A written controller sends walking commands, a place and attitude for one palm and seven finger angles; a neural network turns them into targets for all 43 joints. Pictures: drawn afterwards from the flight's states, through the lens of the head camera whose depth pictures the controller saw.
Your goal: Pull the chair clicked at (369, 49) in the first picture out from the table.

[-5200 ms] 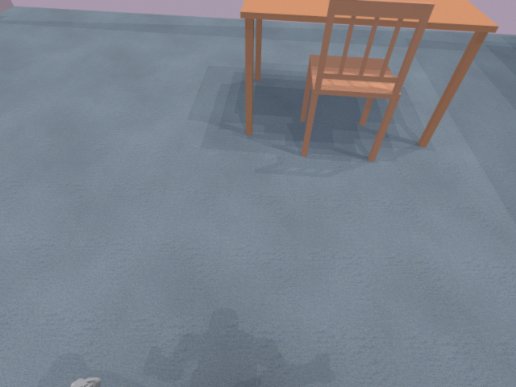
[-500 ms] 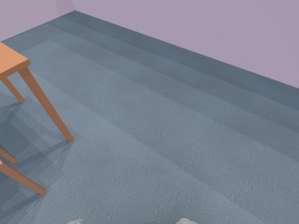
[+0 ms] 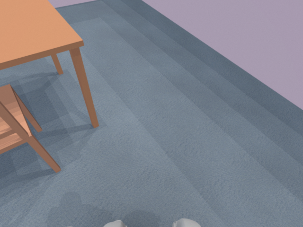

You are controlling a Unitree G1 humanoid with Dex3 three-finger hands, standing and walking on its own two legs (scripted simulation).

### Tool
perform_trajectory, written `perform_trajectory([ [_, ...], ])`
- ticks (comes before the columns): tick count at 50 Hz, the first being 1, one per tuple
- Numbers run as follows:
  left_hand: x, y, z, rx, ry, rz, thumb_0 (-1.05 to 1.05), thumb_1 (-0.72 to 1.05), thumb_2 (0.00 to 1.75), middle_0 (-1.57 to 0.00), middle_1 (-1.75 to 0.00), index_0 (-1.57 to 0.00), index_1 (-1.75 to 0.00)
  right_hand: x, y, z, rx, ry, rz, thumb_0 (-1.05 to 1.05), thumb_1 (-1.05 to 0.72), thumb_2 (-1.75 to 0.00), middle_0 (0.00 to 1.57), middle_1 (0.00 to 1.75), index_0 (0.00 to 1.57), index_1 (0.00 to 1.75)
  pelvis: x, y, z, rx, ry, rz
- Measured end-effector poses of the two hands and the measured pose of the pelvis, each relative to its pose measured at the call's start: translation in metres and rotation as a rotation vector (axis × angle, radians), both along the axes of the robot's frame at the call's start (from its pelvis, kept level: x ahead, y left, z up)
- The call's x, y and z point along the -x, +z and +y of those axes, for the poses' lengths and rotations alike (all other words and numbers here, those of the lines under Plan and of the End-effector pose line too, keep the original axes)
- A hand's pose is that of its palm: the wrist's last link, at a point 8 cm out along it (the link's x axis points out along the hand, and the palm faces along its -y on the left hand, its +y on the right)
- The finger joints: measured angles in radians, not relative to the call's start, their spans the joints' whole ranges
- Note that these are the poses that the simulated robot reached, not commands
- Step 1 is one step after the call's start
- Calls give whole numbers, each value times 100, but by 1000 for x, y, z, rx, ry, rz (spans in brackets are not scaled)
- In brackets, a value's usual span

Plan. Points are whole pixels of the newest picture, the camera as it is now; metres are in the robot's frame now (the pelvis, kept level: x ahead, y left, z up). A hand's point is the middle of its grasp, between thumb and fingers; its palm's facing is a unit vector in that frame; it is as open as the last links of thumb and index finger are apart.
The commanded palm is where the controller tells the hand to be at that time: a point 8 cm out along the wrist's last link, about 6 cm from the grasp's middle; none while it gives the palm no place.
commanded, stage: turn to face it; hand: left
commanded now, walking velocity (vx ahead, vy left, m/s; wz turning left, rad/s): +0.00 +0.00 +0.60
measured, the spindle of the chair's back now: out of the picture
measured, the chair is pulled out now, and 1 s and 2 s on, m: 0.00 0.00 0.00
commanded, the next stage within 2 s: take the last steps up to it in 1.12 s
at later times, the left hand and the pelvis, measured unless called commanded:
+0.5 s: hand out of the picture +0.04 +0.16 -0.13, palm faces +0.30 -0.91 -0.28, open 7.4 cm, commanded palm none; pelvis +0.01 -0.06 +0.01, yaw +18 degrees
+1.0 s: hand out of the picture -0.07 +0.20 -0.15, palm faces +0.56 -0.78 -0.26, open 7.4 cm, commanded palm none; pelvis +0.00 -0.02 +0.02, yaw +33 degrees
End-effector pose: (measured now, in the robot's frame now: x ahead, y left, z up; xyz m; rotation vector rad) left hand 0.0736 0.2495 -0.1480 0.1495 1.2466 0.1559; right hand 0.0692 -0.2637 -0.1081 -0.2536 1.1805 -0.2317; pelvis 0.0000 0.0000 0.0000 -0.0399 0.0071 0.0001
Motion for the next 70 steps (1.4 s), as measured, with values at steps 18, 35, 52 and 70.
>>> perform_trajectory([
  [18, 11, 43, -24, -124, 158, -139, 0, 91, 90, -20, -30, -20, -30, -59, -28, -20, -117, 180, 30, 0, -90, -90, 20, 30, 20, 30, -9, 1, -48, -36, 211, 7],
  [35, 138, 21, -49, -38, 443, 21, 0, 91, 90, -21, -30, -21, -30, -130, -10, 22, -51, 490, 58, 0, -91, -90, 20, 30, 20, 30, -1, 5, -42, -51, 464, 18],
  [52, 165, 33, -18, -72, 588, 8, 1, 91, 90, -20, -30, -20, -30, -136, -3, 83, -82, 638, 29, 0, -90, -90, 20, 30, 20, 30, 2, 15, -28, -25, 589, 7],
  [70, 180, 41, -87, -47, 718, -12, 0, 91, 90, -21, -30, -21, -30, -136, -21, 58, -79, 704, 186, 0, -91, -90, 20, 30, 20, 30, -15, 18, -41, -60, 724, 9],
])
